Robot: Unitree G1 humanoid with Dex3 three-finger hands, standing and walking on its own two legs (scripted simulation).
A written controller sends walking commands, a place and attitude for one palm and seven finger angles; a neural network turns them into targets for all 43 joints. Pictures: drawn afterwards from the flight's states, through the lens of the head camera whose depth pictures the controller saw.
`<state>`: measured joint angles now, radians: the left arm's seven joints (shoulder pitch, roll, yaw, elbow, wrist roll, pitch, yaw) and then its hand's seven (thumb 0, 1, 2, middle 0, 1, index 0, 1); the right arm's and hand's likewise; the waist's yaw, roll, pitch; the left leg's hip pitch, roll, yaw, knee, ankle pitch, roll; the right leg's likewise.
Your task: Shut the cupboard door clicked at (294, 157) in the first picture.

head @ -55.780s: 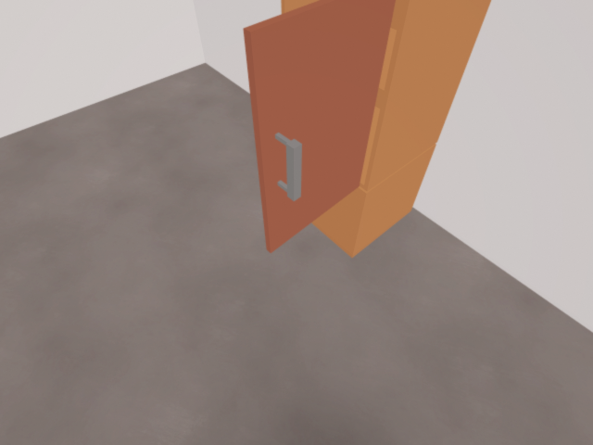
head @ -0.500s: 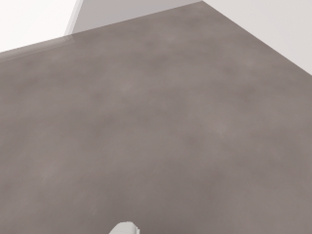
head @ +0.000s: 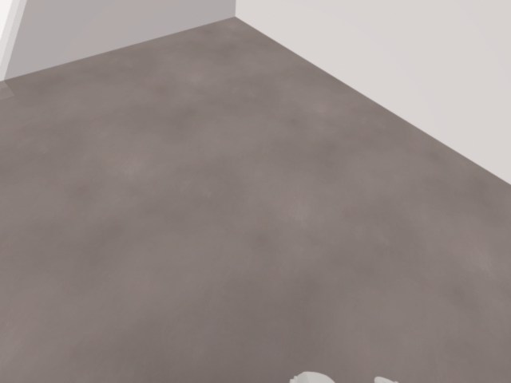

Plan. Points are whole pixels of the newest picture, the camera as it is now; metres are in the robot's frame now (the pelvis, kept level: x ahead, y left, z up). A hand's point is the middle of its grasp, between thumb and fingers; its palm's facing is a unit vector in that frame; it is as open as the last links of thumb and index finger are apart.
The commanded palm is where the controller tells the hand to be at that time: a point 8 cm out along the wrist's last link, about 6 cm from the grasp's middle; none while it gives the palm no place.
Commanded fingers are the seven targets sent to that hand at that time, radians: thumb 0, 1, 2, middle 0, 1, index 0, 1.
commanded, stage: turn to face it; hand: left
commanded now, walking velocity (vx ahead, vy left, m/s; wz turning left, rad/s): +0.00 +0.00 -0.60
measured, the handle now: out of the picture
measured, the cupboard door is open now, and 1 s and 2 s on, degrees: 31 31 31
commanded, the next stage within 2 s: none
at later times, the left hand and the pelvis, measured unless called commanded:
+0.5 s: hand (194, 371) +0.16 +0.11 -0.16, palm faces -0.29 -0.93 -0.22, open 7.4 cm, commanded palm none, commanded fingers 0.00 0.90 0.90 -0.20 -0.30 -0.20 -0.30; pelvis +0.01 -0.04 -0.01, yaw -17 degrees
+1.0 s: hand (190, 331) +0.22 +0.13 -0.17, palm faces -0.52 -0.82 -0.23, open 7.4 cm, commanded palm none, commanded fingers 0.00 0.90 0.90 -0.20 -0.30 -0.20 -0.30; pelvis +0.03 +0.00 +0.00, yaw -35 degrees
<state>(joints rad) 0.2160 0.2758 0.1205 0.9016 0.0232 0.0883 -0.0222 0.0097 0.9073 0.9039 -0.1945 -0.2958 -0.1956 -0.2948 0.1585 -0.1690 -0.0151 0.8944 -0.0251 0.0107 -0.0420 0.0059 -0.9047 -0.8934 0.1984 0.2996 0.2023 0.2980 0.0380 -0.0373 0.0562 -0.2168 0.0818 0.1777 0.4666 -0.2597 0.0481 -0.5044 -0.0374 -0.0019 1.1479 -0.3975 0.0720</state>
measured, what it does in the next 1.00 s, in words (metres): steps on the spot, turning right: right foot, then left foot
